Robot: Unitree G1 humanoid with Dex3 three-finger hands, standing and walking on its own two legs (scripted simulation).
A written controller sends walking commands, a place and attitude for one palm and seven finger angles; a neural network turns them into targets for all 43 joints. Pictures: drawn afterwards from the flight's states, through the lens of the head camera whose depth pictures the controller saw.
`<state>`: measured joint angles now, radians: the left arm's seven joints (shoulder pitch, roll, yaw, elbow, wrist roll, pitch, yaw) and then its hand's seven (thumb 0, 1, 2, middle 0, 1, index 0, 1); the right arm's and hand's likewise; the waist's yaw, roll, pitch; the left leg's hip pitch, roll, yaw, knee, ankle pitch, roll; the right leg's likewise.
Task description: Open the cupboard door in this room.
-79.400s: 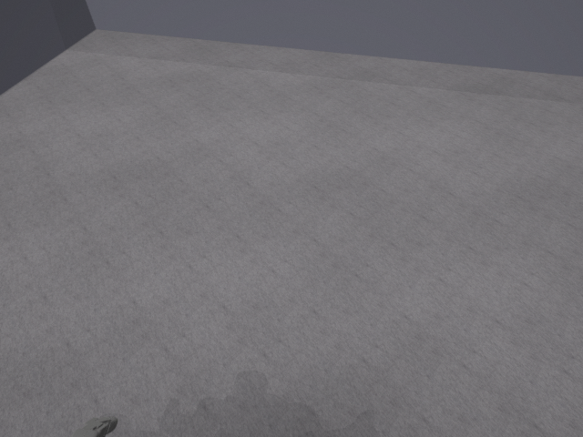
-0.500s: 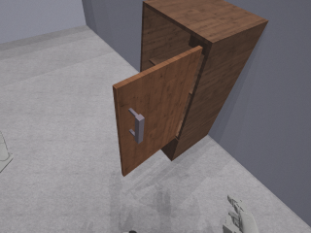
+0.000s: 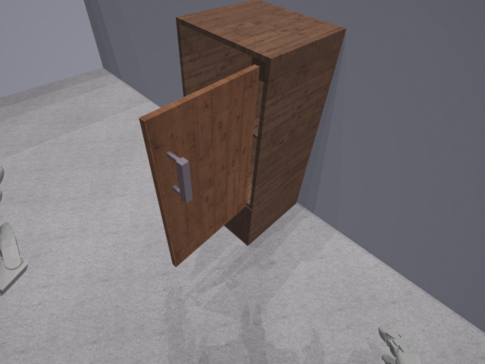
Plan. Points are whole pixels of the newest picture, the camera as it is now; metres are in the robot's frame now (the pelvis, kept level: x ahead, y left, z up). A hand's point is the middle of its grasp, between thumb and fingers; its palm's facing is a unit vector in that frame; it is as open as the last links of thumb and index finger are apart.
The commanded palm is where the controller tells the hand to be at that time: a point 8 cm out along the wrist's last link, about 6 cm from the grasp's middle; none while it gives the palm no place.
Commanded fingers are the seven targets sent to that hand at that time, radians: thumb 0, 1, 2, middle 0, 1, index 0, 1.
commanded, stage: stop stepping back and stand still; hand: left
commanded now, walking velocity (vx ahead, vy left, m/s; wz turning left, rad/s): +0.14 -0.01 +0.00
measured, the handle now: (179, 177) +0.54 +0.16 -0.03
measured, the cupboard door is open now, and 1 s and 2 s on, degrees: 93 93 93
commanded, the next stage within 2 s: let the arm hang, fingers relaxed in 0.98 s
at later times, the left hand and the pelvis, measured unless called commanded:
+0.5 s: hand out of the picture +0.16 +0.27 +0.17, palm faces +0.45 -0.79 -0.43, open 7.4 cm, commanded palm +0.11 +0.31 +0.18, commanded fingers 0.00 0.90 0.90 -0.20 -0.30 -0.20 -0.30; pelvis -0.03 +0.01 +0.00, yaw +0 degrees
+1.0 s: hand out of the picture +0.14 +0.31 +0.15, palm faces +0.42 -0.78 -0.46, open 7.4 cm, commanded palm +0.09 +0.34 +0.18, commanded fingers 0.00 0.90 0.90 -0.20 -0.30 -0.20 -0.30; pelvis -0.05 +0.04 +0.01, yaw +0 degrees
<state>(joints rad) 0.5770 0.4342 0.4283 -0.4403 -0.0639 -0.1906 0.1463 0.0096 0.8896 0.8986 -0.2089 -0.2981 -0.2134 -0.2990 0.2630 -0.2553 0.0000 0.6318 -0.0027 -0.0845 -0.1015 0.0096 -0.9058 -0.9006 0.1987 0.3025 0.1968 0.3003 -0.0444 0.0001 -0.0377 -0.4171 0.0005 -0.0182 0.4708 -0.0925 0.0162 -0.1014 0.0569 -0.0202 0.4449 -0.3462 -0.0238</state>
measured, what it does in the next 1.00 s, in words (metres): steps on the spot: left foot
